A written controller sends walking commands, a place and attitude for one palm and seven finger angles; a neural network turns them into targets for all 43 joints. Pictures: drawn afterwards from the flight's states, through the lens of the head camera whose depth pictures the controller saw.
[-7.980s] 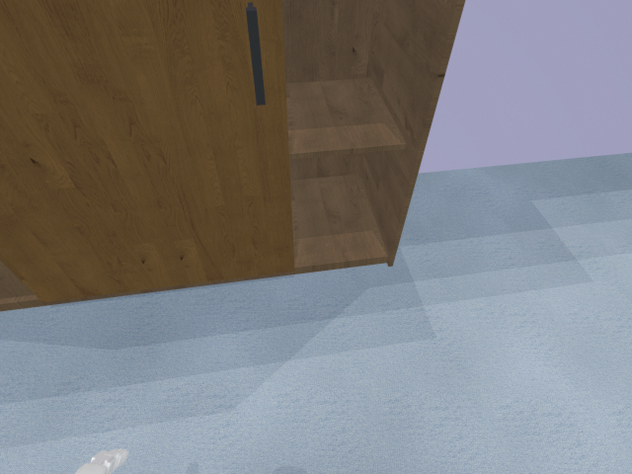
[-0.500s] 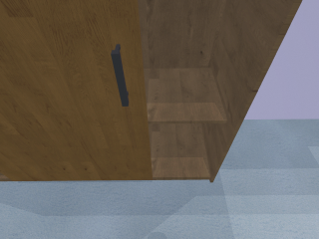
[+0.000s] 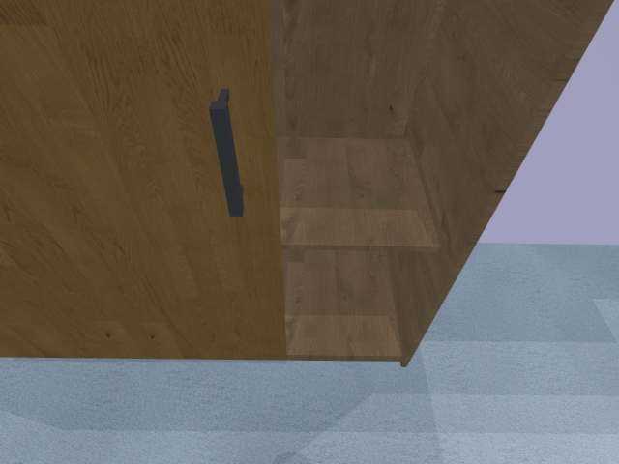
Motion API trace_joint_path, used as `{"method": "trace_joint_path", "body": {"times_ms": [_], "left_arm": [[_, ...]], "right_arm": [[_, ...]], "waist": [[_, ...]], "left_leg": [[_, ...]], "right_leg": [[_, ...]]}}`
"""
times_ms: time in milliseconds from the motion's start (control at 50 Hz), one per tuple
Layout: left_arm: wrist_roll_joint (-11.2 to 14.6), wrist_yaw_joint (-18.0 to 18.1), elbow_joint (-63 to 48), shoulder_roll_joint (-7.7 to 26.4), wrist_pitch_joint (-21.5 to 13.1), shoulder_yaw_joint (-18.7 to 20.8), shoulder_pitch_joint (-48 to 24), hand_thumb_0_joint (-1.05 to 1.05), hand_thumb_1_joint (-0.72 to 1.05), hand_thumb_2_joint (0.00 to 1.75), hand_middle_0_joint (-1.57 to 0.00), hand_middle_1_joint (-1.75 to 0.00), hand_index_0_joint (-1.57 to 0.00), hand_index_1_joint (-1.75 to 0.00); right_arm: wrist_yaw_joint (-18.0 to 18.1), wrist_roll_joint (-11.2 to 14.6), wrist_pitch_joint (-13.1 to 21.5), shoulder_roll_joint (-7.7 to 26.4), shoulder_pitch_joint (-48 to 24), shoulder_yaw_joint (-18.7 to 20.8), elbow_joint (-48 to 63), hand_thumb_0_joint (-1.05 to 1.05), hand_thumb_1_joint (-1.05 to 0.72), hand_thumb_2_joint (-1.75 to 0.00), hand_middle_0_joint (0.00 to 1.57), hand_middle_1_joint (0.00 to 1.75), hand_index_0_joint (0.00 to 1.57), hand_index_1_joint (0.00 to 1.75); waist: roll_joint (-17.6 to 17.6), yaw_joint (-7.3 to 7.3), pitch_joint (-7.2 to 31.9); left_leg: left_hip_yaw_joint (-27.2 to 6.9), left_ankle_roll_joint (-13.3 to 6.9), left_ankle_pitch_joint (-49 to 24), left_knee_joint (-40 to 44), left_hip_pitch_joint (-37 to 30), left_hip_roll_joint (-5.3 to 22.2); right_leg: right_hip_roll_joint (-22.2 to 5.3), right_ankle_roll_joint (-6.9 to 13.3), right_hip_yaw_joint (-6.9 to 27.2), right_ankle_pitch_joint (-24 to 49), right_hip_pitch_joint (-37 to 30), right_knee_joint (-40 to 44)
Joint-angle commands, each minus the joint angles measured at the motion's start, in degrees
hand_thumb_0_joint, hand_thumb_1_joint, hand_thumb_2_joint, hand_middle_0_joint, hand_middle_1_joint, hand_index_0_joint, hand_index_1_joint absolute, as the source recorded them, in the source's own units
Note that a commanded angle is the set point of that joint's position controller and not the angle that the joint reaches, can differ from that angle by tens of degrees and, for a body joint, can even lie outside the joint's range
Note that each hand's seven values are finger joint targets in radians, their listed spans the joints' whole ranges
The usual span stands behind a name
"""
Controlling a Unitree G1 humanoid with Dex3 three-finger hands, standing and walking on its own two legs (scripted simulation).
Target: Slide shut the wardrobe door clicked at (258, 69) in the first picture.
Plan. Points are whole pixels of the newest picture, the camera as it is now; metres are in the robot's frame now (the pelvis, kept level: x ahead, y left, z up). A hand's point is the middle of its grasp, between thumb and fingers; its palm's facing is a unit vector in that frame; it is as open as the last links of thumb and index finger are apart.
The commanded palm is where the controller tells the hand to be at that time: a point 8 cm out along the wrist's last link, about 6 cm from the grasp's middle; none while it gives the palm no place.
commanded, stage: come to a stop and stand still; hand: left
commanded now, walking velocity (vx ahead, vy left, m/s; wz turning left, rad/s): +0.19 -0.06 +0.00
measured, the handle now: (230, 157) +0.51 +0.15 +0.12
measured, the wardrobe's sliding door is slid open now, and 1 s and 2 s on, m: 0.38 0.38 0.38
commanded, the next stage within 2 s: look again from close up in 1.78 s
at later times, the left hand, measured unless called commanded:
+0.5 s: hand out of the picture +0.04 +0.15 -0.17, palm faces +0.05 -0.98 -0.19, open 7.4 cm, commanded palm none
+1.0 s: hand out of the picture +0.03 +0.12 -0.16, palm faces +0.04 -0.98 -0.18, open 7.4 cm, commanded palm none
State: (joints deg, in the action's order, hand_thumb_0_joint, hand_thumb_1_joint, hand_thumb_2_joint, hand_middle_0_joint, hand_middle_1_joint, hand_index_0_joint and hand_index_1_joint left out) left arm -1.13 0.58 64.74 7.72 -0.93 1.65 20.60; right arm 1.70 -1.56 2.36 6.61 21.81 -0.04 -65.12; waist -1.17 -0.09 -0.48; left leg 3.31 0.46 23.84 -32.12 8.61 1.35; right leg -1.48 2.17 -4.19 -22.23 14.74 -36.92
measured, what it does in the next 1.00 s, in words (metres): steps on the spot: left foot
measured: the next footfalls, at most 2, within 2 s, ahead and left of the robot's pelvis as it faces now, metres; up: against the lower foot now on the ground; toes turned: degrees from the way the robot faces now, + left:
left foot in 0.30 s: +0.10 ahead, +0.09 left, +0.00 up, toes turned +1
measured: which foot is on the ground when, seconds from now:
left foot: down 0.00-0.10, up 0.12-0.28, down 0.30-1.00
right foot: down 0.00-1.00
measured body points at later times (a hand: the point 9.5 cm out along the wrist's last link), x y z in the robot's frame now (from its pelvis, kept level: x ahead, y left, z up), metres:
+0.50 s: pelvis +0.05 -0.01 +0.00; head +0.08 -0.02 +0.45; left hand +0.04 +0.20 -0.15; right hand +0.11 -0.24 -0.15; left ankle +0.08 +0.11 -0.73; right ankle -0.02 -0.10 -0.73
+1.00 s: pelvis +0.05 -0.04 +0.01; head +0.06 -0.04 +0.46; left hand +0.03 +0.18 -0.15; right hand +0.03 -0.25 -0.15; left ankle +0.08 +0.11 -0.73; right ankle -0.02 -0.10 -0.73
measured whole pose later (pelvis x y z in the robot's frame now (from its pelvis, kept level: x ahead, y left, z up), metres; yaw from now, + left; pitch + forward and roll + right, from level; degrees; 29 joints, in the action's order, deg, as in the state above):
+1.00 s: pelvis +0.05 -0.04 +0.01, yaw +0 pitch -2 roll +1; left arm -0.5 2.3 63.8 7.2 -0.9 -0.1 18.4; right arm 2.0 -0.7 -0.6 8.0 16.0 -0.2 -65.6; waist -0.7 0.1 -2.3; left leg 4.1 2.0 9.9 -24.9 13.1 3.2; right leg 2.0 4.2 -6.1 -19.7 3.1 -24.0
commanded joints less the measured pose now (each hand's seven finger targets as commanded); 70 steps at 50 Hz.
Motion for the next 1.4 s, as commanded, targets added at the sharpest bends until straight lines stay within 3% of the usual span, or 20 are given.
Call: {"method": "trace_joint_path", "body": {"times_ms": [0,40,60,80,120,180,240,300,340,380,500,680,1000,1020,1040,1100,1160,1220,1280,1380], "left_arm": [[-0.1,-0.3,-4.4,2.3,-2.0,0.6,-3.0,0.0,0.9,0.9,-0.2,-0.3,-0.2,-0.3],[0.0,-0.4,-2.5,2.9,-2.3,1.5,3.3,0.0,0.9,0.9,-0.2,-0.3,-0.2,-0.3],[-0.2,0.0,-0.3,5.7,-2.8,2.2,11.0,0.0,0.9,0.9,-0.2,-0.3,-0.2,-0.3],[-0.1,0.8,2.1,9.0,-2.9,2.9,17.4,0.0,0.9,0.9,-0.2,-0.3,-0.2,-0.3],[-0.3,2.0,2.3,6.2,-2.6,1.5,14.0,0.0,0.9,0.9,-0.2,-0.3,-0.2,-0.3],[-0.8,2.5,-1.3,5.7,-1.8,0.7,5.0,0.0,0.9,0.9,-0.2,-0.3,-0.2,-0.3],[0.4,2.4,-3.0,6.3,-0.9,0.5,0.7,0.0,0.9,0.9,-0.2,-0.3,-0.2,-0.3],[0.9,2.7,-3.5,3.1,0.5,0.1,3.9,0.0,0.9,0.9,-0.2,-0.3,-0.2,-0.3],[0.3,2.7,-3.6,1.7,1.3,0.1,4.1,0.0,0.9,0.9,-0.2,-0.3,-0.2,-0.3],[0.4,2.4,-2.7,2.6,1.5,0.0,4.5,0.0,0.9,0.9,-0.2,-0.3,-0.2,-0.3],[-0.1,2.3,-4.4,5.9,0.2,0.3,2.0,0.0,0.9,0.9,-0.2,-0.3,-0.2,-0.3],[0.2,2.0,-4.7,6.1,0.1,-0.3,0.3,0.0,0.9,0.9,-0.2,-0.3,-0.2,-0.3],[0.6,1.9,-1.3,5.5,-0.4,-0.7,3.1,0.0,0.9,0.9,-0.2,-0.3,-0.2,-0.3],[-0.6,4.2,-0.7,5.8,-2.4,-1.0,7.8,0.0,0.9,0.9,-0.2,-0.3,-0.2,-0.3],[-0.5,3.8,-3.2,8.5,-3.1,-0.7,5.4,0.0,0.9,0.9,-0.2,-0.3,-0.2,-0.3],[-0.4,3.2,-5.4,8.3,-3.4,-0.4,3.4,0.0,0.9,0.9,-0.2,-0.3,-0.2,-0.3],[0.2,3.3,-6.1,7.0,-2.6,-0.8,2.3,0.0,0.9,0.9,-0.2,-0.3,-0.2,-0.3],[0.4,3.2,-6.2,3.8,-1.0,-1.0,4.3,0.0,0.9,0.9,-0.2,-0.3,-0.2,-0.3],[0.3,2.8,-5.3,4.8,0.0,-1.2,3.5,0.0,0.9,0.9,-0.2,-0.3,-0.2,-0.3],[0.2,2.2,-5.7,5.9,0.2,-1.3,1.3,0.0,0.9,0.9,-0.2,-0.3,-0.2,-0.3]], "right_arm": [[0.9,-0.2,1.2,7.7,8.1,1.3,-0.7,0.0,-0.9,-0.9,0.2,0.3,0.2,0.3],[1.0,0.2,1.3,7.6,4.7,1.1,0.6,0.0,-0.9,-0.9,0.2,0.3,0.2,0.3],[0.8,0.8,1.7,5.9,2.1,0.9,2.6,0.0,-0.9,-0.9,0.2,0.3,0.2,0.3],[0.5,1.0,1.9,3.5,-2.0,0.6,4.7,0.0,-0.9,-0.9,0.2,0.3,0.2,0.3],[1.0,1.0,0.7,3.6,-6.2,0.9,5.8,0.0,-0.9,-0.9,0.2,0.3,0.2,0.3],[0.3,1.5,-0.1,0.5,-5.3,0.5,4.2,0.0,-0.9,-0.9,0.2,0.3,0.2,0.3],[0.2,1.6,-0.9,-0.1,0.2,0.3,1.6,0.0,-0.9,-0.9,0.2,0.3,0.2,0.3],[1.0,1.2,-0.3,7.1,0.9,1.6,2.1,0.0,-0.9,-0.9,0.2,0.3,0.2,0.3],[1.2,0.8,-0.9,8.3,-3.9,1.6,3.7,0.0,-0.9,-0.9,0.2,0.3,0.2,0.3],[1.4,1.0,-1.0,7.7,-6.4,1.5,4.8,0.0,-0.9,-0.9,0.2,0.3,0.2,0.3],[0.7,1.0,-2.2,6.4,-6.6,2.3,6.5,0.0,-0.9,-0.9,0.2,0.3,0.2,0.3],[0.0,0.9,-2.5,5.8,-8.3,1.2,5.3,0.0,-0.9,-0.9,0.2,0.3,0.2,0.3],[0.5,1.1,-1.7,5.2,-3.5,-0.1,0.9,0.0,-0.9,-0.9,0.2,0.3,0.2,0.3],[0.0,1.2,-0.6,6.7,-11.1,0.4,5.6,0.0,-0.9,-0.9,0.2,0.3,0.2,0.3],[-0.5,1.0,-1.7,4.2,-6.5,0.5,7.4,0.0,-0.9,-0.9,0.2,0.3,0.2,0.3],[-0.7,1.2,-1.5,3.9,-4.0,0.6,7.7,0.0,-0.9,-0.9,0.2,0.3,0.2,0.3],[-0.1,1.2,-0.5,4.5,0.4,0.6,6.6,0.0,-0.9,-0.9,0.2,0.3,0.2,0.3],[0.7,0.7,-0.2,7.7,-0.4,0.7,6.3,0.0,-0.9,-0.9,0.2,0.3,0.2,0.3],[0.6,0.9,-0.9,6.6,-3.8,0.2,6.7,0.0,-0.9,-0.9,0.2,0.3,0.2,0.3],[0.1,0.7,-0.9,7.6,-3.2,0.2,6.3,0.0,-0.9,-0.9,0.2,0.3,0.2,0.3]], "waist": [[12.5,-1.64,-7.0],[7.2,1.96,-3.8],[-2.0,5.02,0.1],[-13.6,6.99,0.5],[-9.9,5.64,-2.7],[-4.9,1.65,-2.9],[-3.9,-1.85,-1.2],[7.6,0.15,1.2],[10.7,1.5,-2.8],[12.1,2.12,-2.2],[-4.0,0.09,3.8],[-2.4,0.35,-3.5],[0.1,0.89,-4.8],[-2.0,3.25,-7.4],[-1.9,-1.08,-4.8],[-0.2,-1.33,2.7],[-5.6,-2.47,5.9],[4.4,0.33,1.4],[4.6,0.87,-6.4],[2.1,0.44,-6.4]], "left_leg": [[-12.9,-10.5,-37.8,8.5,-6.0,13.5],[-6.1,-7.6,-40.0,-1.4,3.7,9.1],[-0.3,-5.0,-31.6,-12.4,14.4,3.9],[4.0,-2.5,-0.5,-25.2,25.2,-1.4],[-2.8,-1.3,11.1,-30.4,28.3,1.3],[-0.8,-0.6,6.7,-15.2,18.1,1.5],[2.3,-0.1,-18.6,2.0,0.5,-1.0],[-11.1,-8.1,-52.3,7.0,-1.1,13.4],[-11.9,-10.0,-46.2,10.3,4.5,14.2],[-11.0,-9.5,-44.3,10.7,3.8,12.7],[-2.9,-2.7,-28.8,3.0,1.0,5.0],[-2.7,-1.5,-17.7,7.5,2.3,4.3],[-2.7,-1.3,-19.4,8.9,2.2,4.5],[0.9,0.3,-15.1,-7.6,8.6,3.1],[-2.7,-1.2,-4.6,-11.3,12.6,1.6],[-0.3,-1.8,-2.4,-9.4,13.0,0.9],[-0.9,-2.3,-14.7,2.1,4.3,0.2],[-8.0,-5.7,-33.8,2.6,2.4,7.4],[-8.9,-5.3,-19.1,6.8,8.8,5.4],[-9.5,-4.6,-8.6,11.2,8.6,4.5]], "right_leg": [[1.0,1.3,-2.5,-3.3,11.5,-1.8],[0.0,2.7,-0.7,9.1,-4.2,5.1],[-6.3,5.0,9.3,24.1,-16.6,7.3],[-17.4,10.0,20.6,48.2,-23.7,12.6],[-19.3,13.5,17.2,70.7,-21.4,11.1],[-14.3,9.0,7.9,60.8,-11.3,11.0],[-7.7,4.1,2.3,42.9,-0.9,7.6],[-2.1,-1.8,1.0,7.5,-0.1,1.3],[-1.2,-1.7,2.0,-4.4,-1.1,0.3],[-2.2,-1.6,2.6,-0.6,-1.7,3.2],[-7.3,0.7,7.2,33.0,-4.9,10.4],[-6.7,-0.1,7.6,16.8,-1.2,17.6],[-5.3,-0.3,5.6,19.0,-5.5,20.1],[-10.3,-5.6,14.2,58.9,-2.4,20.0],[-13.0,-4.4,11.1,64.4,-6.7,16.0],[-10.8,3.6,6.6,66.0,-14.2,11.1],[-7.3,3.3,5.0,55.2,-12.4,5.0],[-2.5,0.7,4.7,20.0,-3.9,8.2],[-2.0,0.9,5.6,7.8,-2.2,12.4],[-2.4,0.7,5.7,2.2,-1.1,13.7]]}}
